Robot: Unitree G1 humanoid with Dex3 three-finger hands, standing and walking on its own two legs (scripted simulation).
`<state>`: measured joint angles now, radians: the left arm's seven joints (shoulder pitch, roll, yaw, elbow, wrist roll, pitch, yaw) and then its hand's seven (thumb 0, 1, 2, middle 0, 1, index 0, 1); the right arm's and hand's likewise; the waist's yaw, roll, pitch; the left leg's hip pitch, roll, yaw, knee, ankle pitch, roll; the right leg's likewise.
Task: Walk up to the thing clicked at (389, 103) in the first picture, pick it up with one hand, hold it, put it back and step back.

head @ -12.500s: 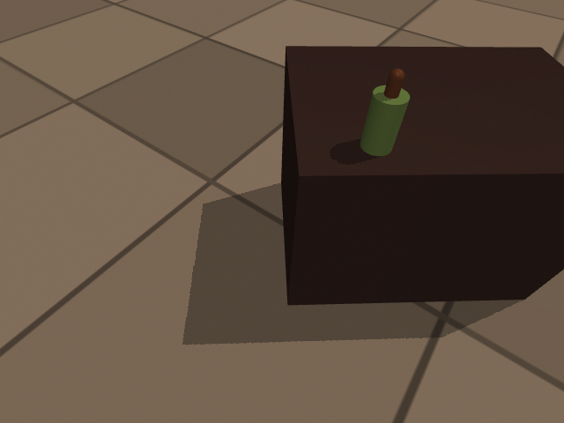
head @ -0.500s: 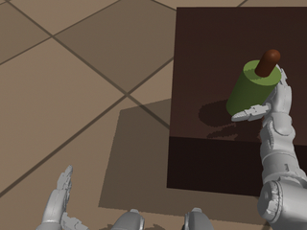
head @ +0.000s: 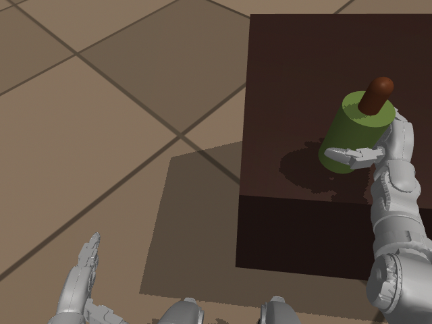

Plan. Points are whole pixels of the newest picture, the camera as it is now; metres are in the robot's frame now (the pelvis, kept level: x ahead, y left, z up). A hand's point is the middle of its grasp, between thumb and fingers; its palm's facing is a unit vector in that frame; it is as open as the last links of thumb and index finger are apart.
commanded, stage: settle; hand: right
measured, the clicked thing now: (357, 125) +0.46 -0.21 +0.09
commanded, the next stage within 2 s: lift in 0.88 s
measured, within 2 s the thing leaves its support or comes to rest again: leaves its support in 0.62 s
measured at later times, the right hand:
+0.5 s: hand (355, 134) +0.45 -0.21 +0.07, palm faces +0.16 +0.99 -0.01, open 11.2 cm
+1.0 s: hand (363, 121) +0.46 -0.21 +0.10, palm faces +0.15 +0.99 -0.01, open 11.3 cm
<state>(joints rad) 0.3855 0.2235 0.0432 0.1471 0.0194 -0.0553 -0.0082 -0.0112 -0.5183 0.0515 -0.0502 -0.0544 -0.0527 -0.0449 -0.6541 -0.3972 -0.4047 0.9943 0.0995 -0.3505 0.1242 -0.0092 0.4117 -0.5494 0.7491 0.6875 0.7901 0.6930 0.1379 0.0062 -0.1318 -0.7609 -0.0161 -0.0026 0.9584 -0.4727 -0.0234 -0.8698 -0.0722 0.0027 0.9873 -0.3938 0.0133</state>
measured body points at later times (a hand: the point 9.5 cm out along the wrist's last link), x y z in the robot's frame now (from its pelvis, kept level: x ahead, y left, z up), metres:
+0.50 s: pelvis +0.01 +0.00 +0.01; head +0.08 -0.03 +0.45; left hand +0.15 +0.26 -0.02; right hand +0.44 -0.26 +0.07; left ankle -0.01 +0.14 -0.68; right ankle +0.04 -0.13 -0.68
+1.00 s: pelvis +0.02 +0.00 +0.03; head +0.07 -0.02 +0.47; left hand +0.17 +0.26 -0.01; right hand +0.44 -0.26 +0.11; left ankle -0.01 +0.14 -0.68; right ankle +0.04 -0.13 -0.68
